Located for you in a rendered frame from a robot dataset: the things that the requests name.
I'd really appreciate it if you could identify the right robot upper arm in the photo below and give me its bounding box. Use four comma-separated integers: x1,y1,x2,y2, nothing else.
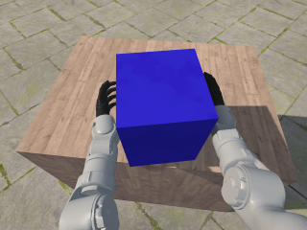
221,165,307,230

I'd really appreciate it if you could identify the robot right hand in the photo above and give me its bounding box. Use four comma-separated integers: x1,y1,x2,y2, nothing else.
203,72,224,106

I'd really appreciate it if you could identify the pedestal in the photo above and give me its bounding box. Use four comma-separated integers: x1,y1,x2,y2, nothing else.
16,35,298,213

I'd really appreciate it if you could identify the left robot forearm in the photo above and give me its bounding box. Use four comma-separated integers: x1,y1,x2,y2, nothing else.
59,114,120,221

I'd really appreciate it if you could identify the carton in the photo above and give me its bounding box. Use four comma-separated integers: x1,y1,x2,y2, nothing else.
116,48,219,167

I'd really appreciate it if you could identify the robot left hand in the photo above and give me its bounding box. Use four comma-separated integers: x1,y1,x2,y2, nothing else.
96,80,116,118

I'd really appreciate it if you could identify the right robot forearm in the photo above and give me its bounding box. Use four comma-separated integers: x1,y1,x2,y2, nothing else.
210,104,286,204

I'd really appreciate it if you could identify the left robot upper arm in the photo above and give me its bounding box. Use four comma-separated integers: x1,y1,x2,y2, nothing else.
59,193,120,230

